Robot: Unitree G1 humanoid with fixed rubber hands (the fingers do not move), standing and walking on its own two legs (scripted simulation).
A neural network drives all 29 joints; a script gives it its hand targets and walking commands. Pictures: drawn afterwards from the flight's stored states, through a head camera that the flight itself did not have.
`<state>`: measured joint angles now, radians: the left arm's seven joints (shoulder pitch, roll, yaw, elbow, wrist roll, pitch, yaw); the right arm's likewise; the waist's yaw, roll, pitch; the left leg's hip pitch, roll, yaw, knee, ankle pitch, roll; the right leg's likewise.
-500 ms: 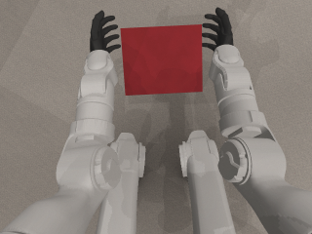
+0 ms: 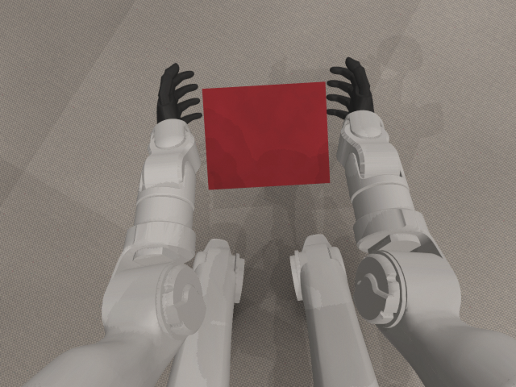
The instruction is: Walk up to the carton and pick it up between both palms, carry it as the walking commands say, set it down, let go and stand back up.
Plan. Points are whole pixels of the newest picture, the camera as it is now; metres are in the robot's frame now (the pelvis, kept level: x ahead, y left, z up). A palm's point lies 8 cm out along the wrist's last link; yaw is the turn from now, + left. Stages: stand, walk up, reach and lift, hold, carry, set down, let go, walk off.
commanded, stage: reach and lift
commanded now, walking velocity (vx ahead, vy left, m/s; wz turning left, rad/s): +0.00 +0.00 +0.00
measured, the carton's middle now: (265, 142) +0.48 -0.01 -0.18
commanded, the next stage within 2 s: none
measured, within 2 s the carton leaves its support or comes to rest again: neither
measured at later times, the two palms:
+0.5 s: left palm (155, 110) +0.46 +0.12 +0.01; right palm (378, 102) +0.47 -0.14 +0.00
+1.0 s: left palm (129, 96) +0.45 +0.12 +0.08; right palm (409, 87) +0.45 -0.14 +0.07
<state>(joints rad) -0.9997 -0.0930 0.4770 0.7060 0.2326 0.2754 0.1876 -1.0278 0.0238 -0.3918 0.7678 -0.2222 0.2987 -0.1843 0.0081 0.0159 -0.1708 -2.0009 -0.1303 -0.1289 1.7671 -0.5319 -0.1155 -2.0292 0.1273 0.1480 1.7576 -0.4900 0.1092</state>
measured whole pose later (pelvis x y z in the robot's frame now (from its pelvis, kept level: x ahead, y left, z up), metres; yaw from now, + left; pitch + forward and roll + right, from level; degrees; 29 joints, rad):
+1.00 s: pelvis +0.04 +0.00 +0.13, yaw +0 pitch +35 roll +1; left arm -0.72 -0.17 0.45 0.67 0.26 0.24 0.16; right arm -0.73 0.11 -0.37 0.71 -0.23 0.26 -0.19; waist 0.01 0.01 -0.24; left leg -1.47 -0.12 -0.16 1.35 -0.49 -0.09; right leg -1.50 0.11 0.16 1.35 -0.46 0.07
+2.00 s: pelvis +0.07 +0.00 +0.25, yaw -1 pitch +18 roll +1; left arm -0.45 -0.22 0.41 0.54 0.30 0.30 0.09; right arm -0.45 0.21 -0.35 0.55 -0.29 0.32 -0.10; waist 0.01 0.01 -0.12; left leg -0.74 -0.06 -0.18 0.72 -0.29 -0.06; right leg -0.77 0.06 0.18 0.73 -0.27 0.04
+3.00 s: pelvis +0.09 +0.00 +0.29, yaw +0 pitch -7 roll +0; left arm -0.38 -0.19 0.27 0.39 0.33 0.75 0.05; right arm -0.37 0.18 -0.25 0.38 -0.33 0.75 -0.05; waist 0.00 0.02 -0.03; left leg -0.07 -0.02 -0.18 0.39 -0.21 -0.04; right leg -0.09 0.03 0.15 0.39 -0.19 0.03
